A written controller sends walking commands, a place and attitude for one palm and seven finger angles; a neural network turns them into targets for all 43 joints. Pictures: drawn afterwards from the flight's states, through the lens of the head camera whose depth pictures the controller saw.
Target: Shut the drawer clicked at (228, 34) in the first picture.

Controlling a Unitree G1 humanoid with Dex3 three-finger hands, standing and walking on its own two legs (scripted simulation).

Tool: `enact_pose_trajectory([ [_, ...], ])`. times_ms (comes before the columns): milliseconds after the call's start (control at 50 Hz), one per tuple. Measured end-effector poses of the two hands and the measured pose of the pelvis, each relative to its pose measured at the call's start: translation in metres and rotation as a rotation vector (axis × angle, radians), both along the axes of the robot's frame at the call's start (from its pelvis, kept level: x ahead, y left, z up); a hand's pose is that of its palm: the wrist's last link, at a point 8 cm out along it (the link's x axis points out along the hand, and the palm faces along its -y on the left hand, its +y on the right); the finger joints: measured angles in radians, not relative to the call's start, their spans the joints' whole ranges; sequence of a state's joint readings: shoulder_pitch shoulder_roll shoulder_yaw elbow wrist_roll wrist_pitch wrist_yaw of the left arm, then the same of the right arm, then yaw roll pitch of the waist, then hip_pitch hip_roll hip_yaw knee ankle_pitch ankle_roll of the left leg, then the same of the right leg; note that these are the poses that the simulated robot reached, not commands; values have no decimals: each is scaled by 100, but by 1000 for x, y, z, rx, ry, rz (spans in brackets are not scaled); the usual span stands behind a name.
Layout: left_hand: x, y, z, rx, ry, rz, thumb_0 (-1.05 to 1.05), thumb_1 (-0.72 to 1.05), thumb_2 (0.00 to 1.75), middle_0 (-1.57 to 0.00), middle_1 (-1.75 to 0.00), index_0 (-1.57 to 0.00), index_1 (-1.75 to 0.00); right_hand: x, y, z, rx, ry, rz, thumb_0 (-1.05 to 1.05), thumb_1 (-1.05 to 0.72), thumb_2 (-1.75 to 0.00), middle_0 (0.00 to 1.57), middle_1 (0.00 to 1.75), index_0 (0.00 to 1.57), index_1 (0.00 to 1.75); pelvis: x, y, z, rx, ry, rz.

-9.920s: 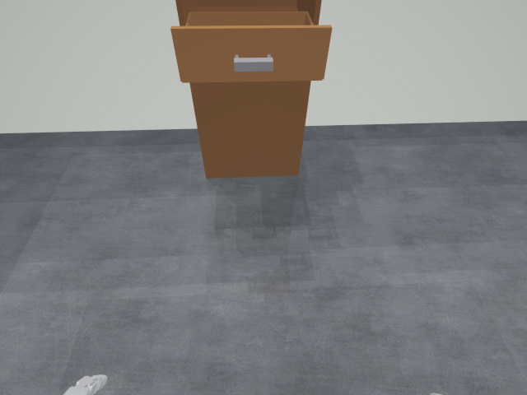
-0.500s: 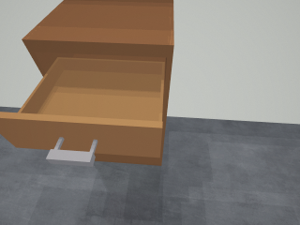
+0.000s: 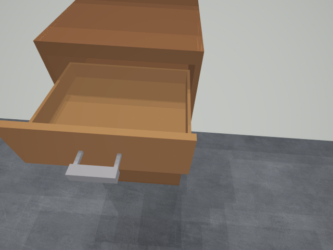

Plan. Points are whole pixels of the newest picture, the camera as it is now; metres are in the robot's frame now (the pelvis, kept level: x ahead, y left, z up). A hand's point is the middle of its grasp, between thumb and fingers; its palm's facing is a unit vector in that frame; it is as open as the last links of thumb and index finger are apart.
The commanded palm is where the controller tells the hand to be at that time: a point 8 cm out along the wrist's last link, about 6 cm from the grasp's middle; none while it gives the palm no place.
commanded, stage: come to a stop and stand still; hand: left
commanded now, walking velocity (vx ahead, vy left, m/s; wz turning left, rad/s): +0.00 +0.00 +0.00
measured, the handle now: (96, 164) +0.30 +0.19 +0.04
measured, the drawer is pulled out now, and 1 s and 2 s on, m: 0.29 0.29 0.29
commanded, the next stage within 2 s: look again from close up in 0.12 s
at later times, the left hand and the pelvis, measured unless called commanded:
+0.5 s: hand out of the picture +0.00 +0.16 -0.18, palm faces +0.02 -0.98 -0.18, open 7.4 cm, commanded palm none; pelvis +0.01 +0.00 +0.00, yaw +0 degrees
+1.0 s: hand (92, 233) +0.16 +0.18 -0.03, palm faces +0.25 -0.94 -0.21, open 7.0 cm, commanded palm +0.09 +0.20 -0.04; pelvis -0.01 -0.02 -0.01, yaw +2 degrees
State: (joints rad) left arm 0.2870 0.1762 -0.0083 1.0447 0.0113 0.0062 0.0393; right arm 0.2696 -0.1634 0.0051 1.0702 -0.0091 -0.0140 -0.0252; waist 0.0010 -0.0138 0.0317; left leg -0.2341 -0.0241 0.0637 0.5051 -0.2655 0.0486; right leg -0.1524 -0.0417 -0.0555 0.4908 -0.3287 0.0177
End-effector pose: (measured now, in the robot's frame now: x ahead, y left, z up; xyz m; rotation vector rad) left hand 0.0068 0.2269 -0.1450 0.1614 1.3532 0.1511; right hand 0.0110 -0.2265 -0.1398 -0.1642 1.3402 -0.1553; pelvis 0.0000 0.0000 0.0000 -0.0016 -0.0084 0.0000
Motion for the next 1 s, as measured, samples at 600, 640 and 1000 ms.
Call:
enact_pose_trajectory([
  [600, -16, -18, -1, -28, 56, 21, 1, 90, 90, -20, -30, -20, -29, 3, -5, 2, 0, 29, -1, 1, -92, -90, 20, 30, 20, 30, 6, -7, 4, 7, -7, 3],
  [640, -16, -19, 0, -28, 58, 21, 1, 90, 90, -20, -30, -20, -29, 1, -5, 2, 2, 33, -3, 1, -92, -90, 20, 30, 20, 30, 6, -8, 4, 7, -6, 3],
  [1000, 125, -3, 133, 126, -844, 49, 4, 95, 90, -25, -35, -25, -35, 57, -32, 17, -33, -432, 15, 1, -92, -90, 20, 30, 20, 30, -7, -17, -5, 14, 22, 30],
])
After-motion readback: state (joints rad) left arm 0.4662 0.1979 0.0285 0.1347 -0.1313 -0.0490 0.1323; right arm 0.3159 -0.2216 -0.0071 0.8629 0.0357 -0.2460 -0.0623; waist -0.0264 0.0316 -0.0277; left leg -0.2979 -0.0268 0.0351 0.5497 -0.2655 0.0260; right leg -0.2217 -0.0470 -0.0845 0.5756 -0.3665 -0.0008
